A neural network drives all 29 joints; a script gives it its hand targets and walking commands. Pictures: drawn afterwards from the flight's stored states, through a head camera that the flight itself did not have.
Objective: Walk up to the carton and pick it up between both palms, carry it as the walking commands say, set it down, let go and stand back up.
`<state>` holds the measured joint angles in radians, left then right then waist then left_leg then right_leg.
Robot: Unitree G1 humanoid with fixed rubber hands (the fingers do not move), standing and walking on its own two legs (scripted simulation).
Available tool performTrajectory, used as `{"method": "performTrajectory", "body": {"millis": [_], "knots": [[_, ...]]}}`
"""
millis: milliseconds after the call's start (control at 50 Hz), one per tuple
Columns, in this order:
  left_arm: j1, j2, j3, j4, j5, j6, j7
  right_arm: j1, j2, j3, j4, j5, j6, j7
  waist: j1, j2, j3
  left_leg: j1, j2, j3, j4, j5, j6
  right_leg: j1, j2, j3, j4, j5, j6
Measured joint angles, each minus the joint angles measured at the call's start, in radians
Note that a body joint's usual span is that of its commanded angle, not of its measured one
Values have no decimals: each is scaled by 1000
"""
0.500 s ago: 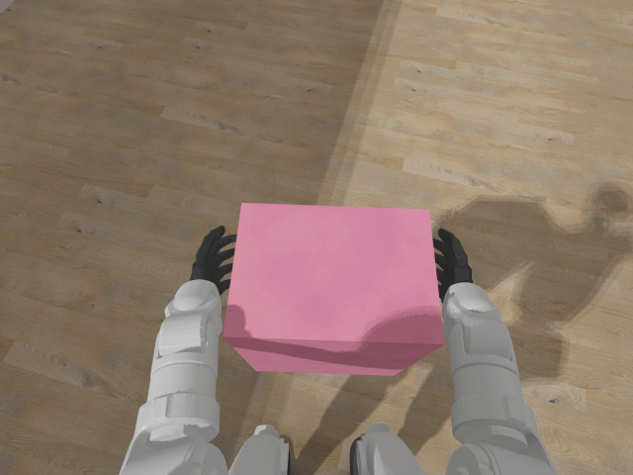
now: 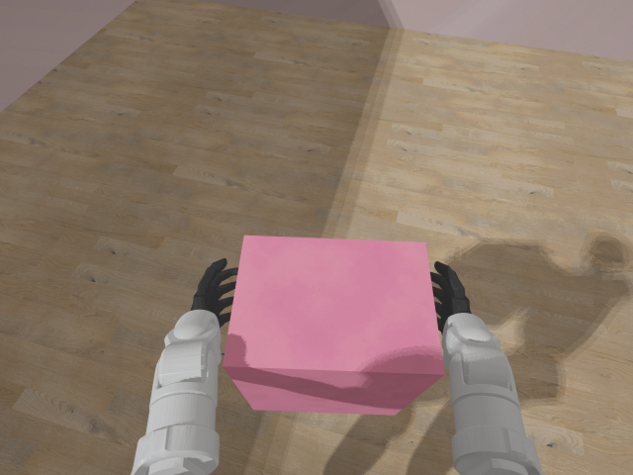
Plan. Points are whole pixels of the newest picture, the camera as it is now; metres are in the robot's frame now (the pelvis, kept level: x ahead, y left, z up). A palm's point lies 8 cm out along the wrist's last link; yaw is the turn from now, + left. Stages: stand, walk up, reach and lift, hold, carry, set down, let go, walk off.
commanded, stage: reach and lift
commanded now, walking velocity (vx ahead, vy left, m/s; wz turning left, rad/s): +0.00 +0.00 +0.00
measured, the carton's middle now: (328, 336) +0.33 -0.01 -0.08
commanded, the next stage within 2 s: hold in 1.64 s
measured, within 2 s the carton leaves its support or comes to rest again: neither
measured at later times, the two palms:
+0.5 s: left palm (194, 308) +0.32 +0.15 +0.05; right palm (474, 314) +0.31 -0.18 +0.05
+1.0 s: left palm (185, 313) +0.30 +0.16 +0.07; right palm (479, 312) +0.30 -0.17 +0.07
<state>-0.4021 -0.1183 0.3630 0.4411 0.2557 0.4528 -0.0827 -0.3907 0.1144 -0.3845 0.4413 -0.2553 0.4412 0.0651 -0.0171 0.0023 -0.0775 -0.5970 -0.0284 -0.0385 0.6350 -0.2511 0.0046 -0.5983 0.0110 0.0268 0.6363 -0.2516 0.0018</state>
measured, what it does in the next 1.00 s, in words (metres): stands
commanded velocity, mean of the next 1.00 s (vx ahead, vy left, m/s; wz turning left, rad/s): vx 0.00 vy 0.00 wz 0.00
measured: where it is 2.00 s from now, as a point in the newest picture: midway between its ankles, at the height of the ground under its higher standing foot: outside the picture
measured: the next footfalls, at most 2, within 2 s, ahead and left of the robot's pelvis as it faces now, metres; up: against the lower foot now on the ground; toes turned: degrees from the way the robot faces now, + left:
none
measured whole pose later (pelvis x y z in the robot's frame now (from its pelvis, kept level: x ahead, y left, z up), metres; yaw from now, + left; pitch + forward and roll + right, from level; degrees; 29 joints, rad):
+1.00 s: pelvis +0.01 +0.00 +0.03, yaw -1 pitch -7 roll +0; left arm -0.24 -0.11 0.25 0.19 0.21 0.73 -0.07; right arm -0.25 0.12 -0.27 0.20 -0.22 0.73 0.05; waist 0.00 0.00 0.04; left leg -0.06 -0.02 -0.03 0.36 -0.19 0.00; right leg -0.07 0.02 0.04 0.37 -0.19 0.00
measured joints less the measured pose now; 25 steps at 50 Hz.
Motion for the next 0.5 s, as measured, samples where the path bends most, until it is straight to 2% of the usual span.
{"method": "performTrajectory", "body": {"millis": [260,500], "knots": [[51,1,-37,-38,-7,61,2,58,4,29,-52,0,66,0,4,0,43,227,2,2,-131,33,3,227,-2,6,-132,36,2],[120,3,-94,-145,-34,158,12,126,2,80,-165,26,171,-5,9,-2,73,401,7,6,-221,52,2,396,1,12,-218,55,-1]]}}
